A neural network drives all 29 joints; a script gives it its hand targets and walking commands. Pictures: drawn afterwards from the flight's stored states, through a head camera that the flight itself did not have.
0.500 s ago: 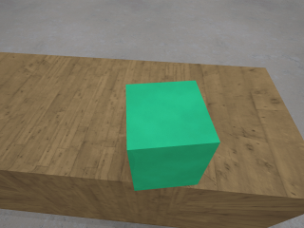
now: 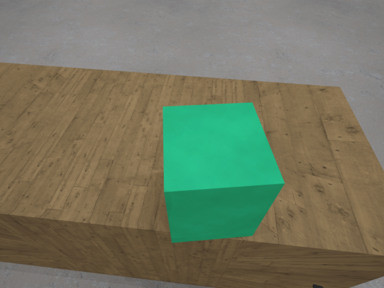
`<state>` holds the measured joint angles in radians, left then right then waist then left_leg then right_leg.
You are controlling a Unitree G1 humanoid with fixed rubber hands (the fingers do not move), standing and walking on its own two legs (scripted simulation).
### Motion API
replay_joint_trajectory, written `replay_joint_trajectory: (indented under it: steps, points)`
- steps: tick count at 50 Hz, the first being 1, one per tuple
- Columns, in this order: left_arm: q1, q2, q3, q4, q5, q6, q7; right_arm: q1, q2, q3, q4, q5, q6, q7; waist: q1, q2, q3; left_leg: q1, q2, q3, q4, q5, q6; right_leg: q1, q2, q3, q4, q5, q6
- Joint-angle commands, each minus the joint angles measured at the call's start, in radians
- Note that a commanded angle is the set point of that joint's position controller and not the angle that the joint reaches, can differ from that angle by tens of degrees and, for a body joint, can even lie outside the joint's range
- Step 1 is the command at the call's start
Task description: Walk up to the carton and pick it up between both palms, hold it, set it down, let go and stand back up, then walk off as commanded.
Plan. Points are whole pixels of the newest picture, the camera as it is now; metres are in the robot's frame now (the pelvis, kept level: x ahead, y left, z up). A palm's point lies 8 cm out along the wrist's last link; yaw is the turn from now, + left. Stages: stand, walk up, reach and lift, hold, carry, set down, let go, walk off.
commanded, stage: reach and lift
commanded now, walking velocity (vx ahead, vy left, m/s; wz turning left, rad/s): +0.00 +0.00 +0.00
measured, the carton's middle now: (210, 175) +0.37 -0.01 +0.01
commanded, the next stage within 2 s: none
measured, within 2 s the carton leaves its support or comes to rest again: neither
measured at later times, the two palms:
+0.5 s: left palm (100, 285) +0.16 +0.22 -0.09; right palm out of the picture +0.12 -0.30 -0.08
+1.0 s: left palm (103, 279) +0.16 +0.20 -0.05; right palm out of the picture +0.13 -0.27 -0.05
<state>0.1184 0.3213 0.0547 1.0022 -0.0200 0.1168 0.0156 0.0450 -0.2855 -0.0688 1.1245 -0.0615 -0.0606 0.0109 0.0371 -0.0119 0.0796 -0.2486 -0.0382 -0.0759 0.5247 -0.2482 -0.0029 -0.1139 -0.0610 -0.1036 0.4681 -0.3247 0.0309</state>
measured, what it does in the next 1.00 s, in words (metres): stands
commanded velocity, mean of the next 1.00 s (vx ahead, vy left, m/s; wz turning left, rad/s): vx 0.00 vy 0.00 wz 0.00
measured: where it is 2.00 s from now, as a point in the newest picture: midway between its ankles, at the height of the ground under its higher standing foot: outside the picture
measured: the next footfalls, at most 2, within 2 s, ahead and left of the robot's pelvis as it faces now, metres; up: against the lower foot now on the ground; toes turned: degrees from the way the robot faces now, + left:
none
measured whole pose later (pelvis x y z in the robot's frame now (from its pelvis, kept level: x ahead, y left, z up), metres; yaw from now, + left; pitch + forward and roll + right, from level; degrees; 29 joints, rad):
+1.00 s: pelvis -0.01 -0.03 +0.01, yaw -7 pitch -3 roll +0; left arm 0.30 0.16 0.07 0.31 -0.01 0.11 0.08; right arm 0.24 -0.22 0.01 0.57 0.08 -0.18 0.08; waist 0.05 -0.03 0.07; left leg -0.11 0.04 0.02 0.32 -0.16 -0.03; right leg -0.05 0.01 0.00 0.32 -0.22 -0.01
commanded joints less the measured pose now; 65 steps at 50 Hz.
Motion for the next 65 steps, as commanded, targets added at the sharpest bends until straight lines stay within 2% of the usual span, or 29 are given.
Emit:
replay_joint_trajectory:
  steps: [1, 3, 5, 6, 8, 10, 13, 15, 17, 20, 23, 25, 29, 33, 39, 44, 50, 53, 57, 62, 65]
  points:
    - [-0.296, 0.112, 0.012, -0.515, -0.02, 0.23, 0.028, -0.234, -0.183, -0.125, -0.125, -0.029, -0.083, 0.059, -0.074, 0.042, -0.136, 0.054, 0.121, 0.057, 0.04, 0.158, -0.103, -0.205, 0.07, 0.004, 0.077, 0.013, -0.046]
    - [-0.186, 0.097, 0.035, -0.562, 0.011, 0.28, 0.022, -0.176, -0.218, -0.093, -0.153, 0.013, -0.089, 0.062, -0.034, 0.052, -0.215, 0.159, 0.103, 0.069, 0.063, 0.337, -0.101, -0.188, 0.078, 0.011, 0.056, 0.135, -0.047]
    - [-0.074, 0.105, 0.064, -0.637, 0.057, 0.312, 0.022, -0.116, -0.273, -0.075, -0.175, 0.037, -0.091, 0.061, -0.004, 0.08, -0.313, 0.298, 0.086, 0.068, 0.089, 0.531, -0.117, -0.183, 0.095, 0.0, 0.045, 0.221, -0.046]
    - [-0.014, 0.096, 0.077, -0.653, 0.081, 0.316, 0.022, -0.08, -0.286, -0.057, -0.189, 0.049, -0.094, 0.065, 0.016, 0.108, -0.34, 0.337, 0.074, 0.067, 0.083, 0.586, -0.122, -0.144, 0.101, 0.006, 0.019, 0.245, -0.056]
    - [0.043, 0.081, 0.078, -0.682, 0.093, 0.312, 0.017, -0.068, -0.304, -0.049, -0.223, 0.057, -0.117, 0.064, 0.015, 0.104, -0.348, 0.404, 0.055, 0.058, 0.07, 0.652, -0.124, -0.132, 0.117, 0.003, -0.009, 0.31, -0.055]
    - [0.041, 0.091, 0.1, -0.655, 0.101, 0.312, 0.009, -0.089, -0.278, -0.039, -0.261, 0.058, -0.126, 0.047, 0.013, 0.045, -0.304, 0.354, 0.037, 0.07, 0.052, 0.614, -0.1, -0.09, 0.11, 0.01, -0.018, 0.387, -0.04]
    - [0.003, 0.101, 0.143, -0.62, 0.124, 0.292, 0.009, -0.096, -0.218, -0.008, -0.312, 0.052, -0.125, 0.034, 0.022, -0.034, -0.198, 0.215, 0.01, 0.099, -0.014, 0.413, -0.056, -0.001, 0.092, 0.042, -0.041, 0.422, -0.02]
    - [-0.023, 0.117, 0.173, -0.639, 0.123, 0.269, 0.016, -0.094, -0.188, 0.006, -0.362, 0.056, -0.124, 0.027, 0.027, -0.058, -0.19, 0.192, 0.0, 0.117, -0.041, 0.343, -0.041, 0.026, 0.083, 0.066, -0.059, 0.451, -0.007]
    - [-0.061, 0.118, 0.177, -0.668, 0.106, 0.244, 0.025, -0.086, -0.166, 0.014, -0.413, 0.069, -0.116, 0.029, 0.03, -0.051, -0.181, 0.193, -0.005, 0.13, -0.065, 0.303, -0.033, 0.01, 0.077, 0.081, -0.078, 0.438, -0.008]
    - [-0.084, 0.105, 0.172, -0.706, 0.096, 0.214, 0.034, -0.059, -0.131, 0.032, -0.455, 0.081, -0.105, 0.032, 0.033, -0.006, -0.149, 0.189, -0.008, 0.144, -0.089, 0.258, -0.024, -0.008, 0.059, 0.102, -0.104, 0.414, -0.015]
    - [-0.08, 0.102, 0.156, -0.74, 0.072, 0.185, 0.033, -0.023, -0.103, 0.041, -0.519, 0.096, -0.101, 0.026, 0.018, 0.004, -0.137, 0.199, -0.014, 0.147, -0.119, 0.233, -0.023, -0.022, 0.046, 0.115, -0.126, 0.439, -0.009]
    - [-0.07, 0.102, 0.145, -0.775, 0.059, 0.167, 0.029, 0.002, -0.089, 0.039, -0.552, 0.104, -0.103, 0.02, 0.01, 0.023, -0.133, 0.212, -0.016, 0.147, -0.129, 0.24, -0.024, -0.02, 0.04, 0.122, -0.134, 0.46, -0.004]
    - [-0.021, 0.103, 0.143, -0.783, 0.04, 0.139, 0.013, 0.062, -0.066, 0.049, -0.614, 0.112, -0.104, 0.002, 0.001, 0.024, -0.14, 0.226, -0.025, 0.149, -0.158, 0.249, -0.019, 0.003, 0.035, 0.13, -0.161, 0.49, 0.006]
    - [0.017, 0.082, 0.122, -0.803, 0.023, 0.096, 0.01, 0.088, -0.075, 0.038, -0.637, 0.11, -0.111, -0.002, -0.006, 0.03, -0.147, 0.258, -0.014, 0.148, -0.176, 0.306, -0.028, -0.012, 0.056, 0.108, -0.186, 0.445, -0.005]
    - [0.07, 0.023, 0.091, -0.827, 0.014, 0.03, 0.035, 0.091, -0.106, 0.013, -0.665, 0.119, -0.134, 0.019, -0.001, -0.001, -0.154, 0.31, 0.002, 0.14, -0.185, 0.378, -0.039, -0.05, 0.098, 0.08, -0.217, 0.348, -0.023]
    - [0.096, -0.007, 0.077, -0.85, 0.006, -0.027, 0.061, 0.1, -0.118, 0.001, -0.702, 0.131, -0.159, 0.04, 0.0, -0.036, -0.158, 0.317, 0.009, 0.135, -0.195, 0.363, -0.033, -0.066, 0.104, 0.08, -0.235, 0.283, -0.034]
    - [0.139, -0.054, 0.061, -0.892, 0.024, -0.085, 0.098, 0.152, -0.113, 0.018, -0.73, 0.18, -0.177, 0.079, 0.011, 0.0, -0.131, 0.312, 0.01, 0.128, -0.213, 0.361, -0.042, -0.087, 0.103, 0.088, -0.255, 0.246, -0.045]
    - [0.156, -0.08, 0.042, -0.914, 0.018, -0.103, 0.113, 0.165, -0.126, 0.023, -0.767, 0.208, -0.186, 0.092, 0.016, -0.006, -0.126, 0.31, 0.018, 0.127, -0.211, 0.345, -0.041, -0.1, 0.1, 0.092, -0.258, 0.23, -0.055]
    - [0.16, -0.102, 0.025, -0.964, 0.027, -0.123, 0.136, 0.183, -0.139, 0.022, -0.8, 0.244, -0.194, 0.109, 0.024, 0.034, -0.112, 0.31, 0.024, 0.125, -0.21, 0.323, -0.046, -0.125, 0.096, 0.088, -0.254, 0.196, -0.067]
    - [0.194, -0.142, -0.009, -1.032, 0.024, -0.139, 0.156, 0.213, -0.151, 0.032, -0.863, 0.277, -0.207, 0.115, 0.027, 0.047, -0.122, 0.318, 0.029, 0.124, -0.194, 0.341, -0.049, -0.147, 0.098, 0.088, -0.238, 0.208, -0.08]
    - [0.212, -0.159, -0.016, -1.055, 0.027, -0.145, 0.164, 0.231, -0.156, 0.036, -0.879, 0.292, -0.21, 0.118, 0.024, 0.034, -0.111, 0.323, 0.033, 0.12, -0.19, 0.328, -0.045, -0.162, 0.096, 0.091, -0.237, 0.195, -0.083]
